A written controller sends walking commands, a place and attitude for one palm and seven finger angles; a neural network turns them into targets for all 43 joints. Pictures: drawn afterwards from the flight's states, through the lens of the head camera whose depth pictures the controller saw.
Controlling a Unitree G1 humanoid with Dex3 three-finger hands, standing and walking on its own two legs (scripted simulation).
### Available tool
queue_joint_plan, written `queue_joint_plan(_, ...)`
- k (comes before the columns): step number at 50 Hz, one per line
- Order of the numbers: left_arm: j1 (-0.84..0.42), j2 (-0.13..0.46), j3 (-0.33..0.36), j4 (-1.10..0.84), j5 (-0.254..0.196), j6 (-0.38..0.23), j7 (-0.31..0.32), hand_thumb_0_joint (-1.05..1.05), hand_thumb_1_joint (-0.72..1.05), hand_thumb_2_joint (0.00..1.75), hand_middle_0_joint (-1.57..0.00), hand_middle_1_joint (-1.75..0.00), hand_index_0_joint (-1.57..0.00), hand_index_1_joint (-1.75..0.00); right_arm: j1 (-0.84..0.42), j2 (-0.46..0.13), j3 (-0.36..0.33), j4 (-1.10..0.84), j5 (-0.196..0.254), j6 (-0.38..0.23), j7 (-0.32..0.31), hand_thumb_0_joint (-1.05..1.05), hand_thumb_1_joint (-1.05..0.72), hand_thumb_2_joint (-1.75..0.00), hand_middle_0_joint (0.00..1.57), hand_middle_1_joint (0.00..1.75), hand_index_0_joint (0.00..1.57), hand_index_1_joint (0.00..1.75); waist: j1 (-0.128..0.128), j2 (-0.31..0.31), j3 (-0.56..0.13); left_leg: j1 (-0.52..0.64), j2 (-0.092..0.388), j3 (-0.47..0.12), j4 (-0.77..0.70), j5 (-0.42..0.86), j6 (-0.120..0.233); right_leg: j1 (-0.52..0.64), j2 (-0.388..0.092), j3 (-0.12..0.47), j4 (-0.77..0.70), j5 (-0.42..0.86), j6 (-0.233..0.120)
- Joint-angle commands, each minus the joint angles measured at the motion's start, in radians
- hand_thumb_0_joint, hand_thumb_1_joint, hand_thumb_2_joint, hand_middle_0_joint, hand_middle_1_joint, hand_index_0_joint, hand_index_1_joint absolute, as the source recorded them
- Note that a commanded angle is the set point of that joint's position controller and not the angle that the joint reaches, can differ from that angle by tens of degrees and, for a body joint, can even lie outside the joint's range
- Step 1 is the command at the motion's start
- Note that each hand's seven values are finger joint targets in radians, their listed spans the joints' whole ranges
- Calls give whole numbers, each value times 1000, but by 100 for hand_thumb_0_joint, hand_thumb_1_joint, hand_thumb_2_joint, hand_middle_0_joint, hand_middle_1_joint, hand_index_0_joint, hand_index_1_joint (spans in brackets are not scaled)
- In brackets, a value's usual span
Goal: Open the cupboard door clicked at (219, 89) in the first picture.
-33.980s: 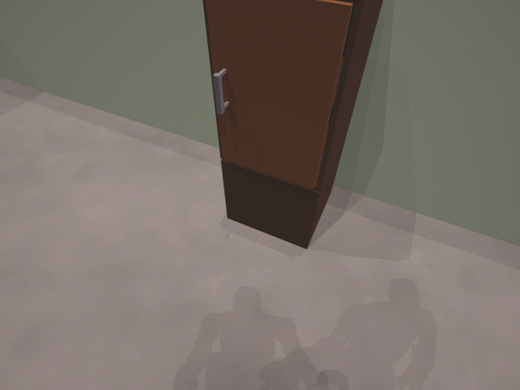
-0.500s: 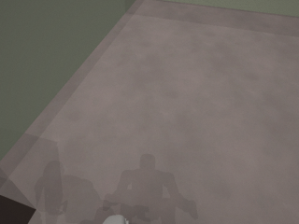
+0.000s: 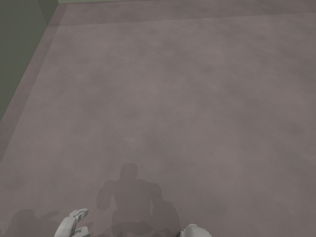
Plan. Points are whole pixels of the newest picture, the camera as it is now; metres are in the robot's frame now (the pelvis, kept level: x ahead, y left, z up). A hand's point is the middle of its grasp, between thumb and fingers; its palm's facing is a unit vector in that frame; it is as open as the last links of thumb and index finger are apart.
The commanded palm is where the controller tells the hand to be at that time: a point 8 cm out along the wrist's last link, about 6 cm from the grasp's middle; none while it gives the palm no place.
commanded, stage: walk to a spot facing it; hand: left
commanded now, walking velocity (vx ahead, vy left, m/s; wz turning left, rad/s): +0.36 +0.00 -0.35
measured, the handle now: out of the picture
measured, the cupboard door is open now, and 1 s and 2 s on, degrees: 38 38 38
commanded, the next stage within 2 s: turn to face it in 0.50 s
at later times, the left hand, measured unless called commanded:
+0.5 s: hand (105, 202) +0.24 +0.18 -0.19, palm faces -0.05 -0.98 -0.17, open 7.4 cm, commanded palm none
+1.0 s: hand (135, 119) +0.55 +0.10 -0.16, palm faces -0.04 -0.99 -0.16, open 7.4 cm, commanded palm none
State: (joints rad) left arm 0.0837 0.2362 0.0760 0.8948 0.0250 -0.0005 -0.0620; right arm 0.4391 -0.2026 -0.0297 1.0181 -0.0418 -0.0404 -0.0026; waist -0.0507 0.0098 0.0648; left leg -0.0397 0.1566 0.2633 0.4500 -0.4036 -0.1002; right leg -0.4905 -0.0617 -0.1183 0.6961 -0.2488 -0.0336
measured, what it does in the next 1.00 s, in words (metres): walks ahead: right foot, then left foot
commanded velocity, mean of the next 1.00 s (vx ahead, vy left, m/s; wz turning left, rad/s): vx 0.18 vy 0.00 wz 0.08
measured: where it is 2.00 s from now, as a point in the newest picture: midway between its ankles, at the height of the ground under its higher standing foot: (179, 182)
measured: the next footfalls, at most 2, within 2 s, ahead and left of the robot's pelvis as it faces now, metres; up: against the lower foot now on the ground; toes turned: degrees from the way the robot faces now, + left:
right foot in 0.02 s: +0.12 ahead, -0.10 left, +0.00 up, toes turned -8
left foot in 0.44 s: +0.40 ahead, +0.09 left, +0.00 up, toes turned -1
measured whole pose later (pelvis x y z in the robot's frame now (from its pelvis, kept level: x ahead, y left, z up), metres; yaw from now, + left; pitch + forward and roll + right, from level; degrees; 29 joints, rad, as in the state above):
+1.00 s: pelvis +0.43 -0.06 +0.01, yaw -2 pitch +0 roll +0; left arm 0.13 0.16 0.04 0.97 0.02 -0.03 0.02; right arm 0.33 -0.16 -0.04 1.07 -0.01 0.04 0.00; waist -0.05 -0.04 0.04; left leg -0.41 0.07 0.10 0.95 -0.51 -0.04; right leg -0.24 -0.14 -0.22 0.56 -0.30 0.02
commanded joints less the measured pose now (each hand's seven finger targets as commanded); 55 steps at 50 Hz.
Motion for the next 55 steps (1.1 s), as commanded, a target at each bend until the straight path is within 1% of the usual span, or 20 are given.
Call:
queue_joint_plan(1, 432, 226, 61, 66, 15, -42, 28, 0, 90, 90, -20, -30, -20, -30, -87, -103, -24, -111, 32, -26, 9, 0, -90, -90, 20, 30, 20, 30, 245, -311, -227, -534, -28, 47, 596, 137, 67, 756, -201, 398, -251, -114, -150)
queue_joint_plan(2, 464, 296, 71, 78, -11, -41, 44, 0, 90, 90, -20, -30, -20, -30, -130, -92, -24, -146, 39, -30, 3, 0, -90, -90, 20, 30, 20, 30, 234, -385, -262, -687, -98, -109, 843, -216, 59, 778, -366, 729, -422, -6, -221)
queue_joint_plan(3, 387, 271, 65, 63, -20, -38, 54, 0, 90, 90, -20, -30, -20, -30, -170, -116, -35, -140, 36, -27, 0, 0, -90, -90, 20, 30, 20, 30, 199, -229, -154, -747, -42, -231, 902, -132, 67, 709, -352, 666, -435, -3, -235)
queue_joint_plan(8, 175, 103, 13, 27, -9, -67, 64, 0, 90, 90, -20, -30, -20, -30, -119, -53, -31, -64, 14, 5, 0, 0, -90, -90, 20, 30, 20, 30, 31, -122, -60, -527, 8, -223, 659, 74, 35, 320, -182, 263, -422, 376, -159)
queue_joint_plan(17, 275, 101, 9, 116, -7, -84, 62, 0, 90, 90, -20, -30, -20, -30, -319, -35, -31, -128, 23, -18, 25, 0, -90, -90, 20, 30, 20, 30, 69, -121, 3, -481, -58, -180, 221, 224, 63, 428, -160, 258, -429, 367, -150)
queue_joint_plan(20, 267, 101, 9, 128, -13, -80, 65, 0, 90, 90, -20, -30, -20, -30, -212, -74, -40, -85, 16, -31, 10, 0, -90, -90, 20, 30, 20, 30, 0, -83, -36, -235, -122, -137, 72, 272, 90, 393, -113, 206, -257, 541, -108)
queue_joint_plan(21, 273, 85, 6, 127, -15, -77, 65, 0, 90, 90, -20, -30, -20, -30, -84, -123, -52, -45, 10, -35, 2, 0, -90, -90, 20, 30, 20, 30, -48, -1, -104, -4, -89, -194, 46, 308, 113, 273, -68, 185, -67, 497, -76)
queue_joint_plan(23, 311, 27, -11, 87, -27, -82, 57, 0, 90, 90, -20, -30, -20, -30, 151, -273, -79, 1, -4, -30, -15, 0, -90, -90, 20, 30, 20, 30, -99, 302, -299, 294, 351, -759, -119, 325, 308, -61, 122, 98, 530, -307, -14)
queue_joint_plan(24, 256, 45, -5, 71, -17, -79, 60, 0, 90, 90, -20, -30, -20, -30, 76, -250, -71, -18, 3, -21, -18, 0, -90, -90, 20, 30, 20, 30, -71, 171, -205, 170, 369, -751, -156, 250, 333, -111, 51, 164, 638, -292, -24)
queue_joint_plan(27, 184, 19, 3, 70, 1, -51, 39, 0, 90, 90, -20, -30, -20, -30, -109, -112, -36, -61, 8, -40, -22, 0, -90, -90, 20, 30, 20, 30, 17, 117, 18, -175, 259, -458, -223, 235, 235, -137, -42, 154, 641, -97, 13)
queue_joint_plan(32, 234, -46, -13, 79, -4, -14, 33, 0, 90, 90, -20, -30, -20, -30, -115, -103, -24, -26, 16, -46, -26, 0, -90, -90, 20, 30, 20, 30, 70, 141, -61, -199, 141, -156, -192, 576, 212, 30, -43, 84, 265, -9, 39)
queue_joint_plan(38, 246, -3, -18, 102, 0, -34, 49, 0, 90, 90, -20, -30, -20, -30, -116, -103, -25, -2, 25, -10, -18, 0, -90, -90, 20, 30, 20, 30, 92, 62, -82, -300, 41, -197, -34, 348, 170, 366, 22, -8, -161, 162, 58)
queue_joint_plan(39, 266, 53, -8, 109, 0, -43, 56, 0, 90, 90, -20, -30, -20, -30, -110, -79, -23, -4, 29, -6, -14, 0, -90, -90, 20, 30, 20, 30, 105, -6, -96, -365, -6, -186, 38, 213, 125, 460, -60, 81, -215, 256, 48)
queue_joint_plan(41, 317, 197, 18, 107, -2, -44, 71, 0, 90, 90, -20, -30, -20, -30, -80, -44, -20, -28, 36, 22, -7, 0, -90, -90, 20, 30, 20, 30, 124, -282, -152, -463, -120, -130, 417, -262, 65, 496, -415, 360, -382, 353, -121)
queue_joint_plan(42, 287, 199, 14, 99, 1, -37, 78, 0, 90, 90, -20, -30, -20, -30, -97, -31, -23, -30, 37, 30, -8, 0, -90, -90, 20, 30, 20, 30, 126, -228, -124, -460, -97, -190, 562, -286, 73, 424, -442, 358, -408, 292, -164)
queue_joint_plan(45, 202, 118, 8, 80, -2, -36, 96, 0, 90, 90, -20, -30, -20, -30, -128, -46, -28, -28, 38, 35, -10, 0, -90, -90, 20, 30, 20, 30, 89, -280, -126, -554, -53, -238, 676, -168, 54, 483, -364, 168, -304, 666, -138)
queue_joint_plan(52, 94, 110, 25, 28, -7, -8, 86, 0, 90, 90, -20, -30, -20, -30, -54, -18, -30, -29, 22, 55, 14, 0, -90, -90, 20, 30, 20, 30, 5, -86, -66, -218, -112, -101, 134, 184, 54, 212, -266, -82, -164, 200, -2)
queue_joint_plan(53, 96, 85, 21, 12, -14, 2, 84, 0, 90, 90, -20, -30, -20, -30, -4, -74, -43, -27, 18, 50, 15, 0, -90, -90, 20, 30, 20, 30, -17, 67, -92, -135, -64, -207, 11, 293, 77, 148, -217, -110, -18, 57, 39)
queue_joint_plan(54, 93, 28, 8, -21, -23, 12, 79, 0, 90, 90, -20, -30, -20, -30, 34, -190, -73, -41, 10, 42, 7, 0, -90, -90, 20, 30, 20, 30, -36, 391, -105, -87, 188, -600, -96, 545, 210, -54, -74, -119, 218, -367, 121)
queue_joint_plan(55, 27, 40, 0, -57, -14, 20, 84, 0, 90, 90, -20, -30, -20, -30, 59, -242, -84, -40, 8, 46, -10, 0, -90, -90, 20, 30, 20, 30, -68, 318, -153, -74, 299, -743, -123, 607, 323, -100, -34, 38, 399, -456, 108)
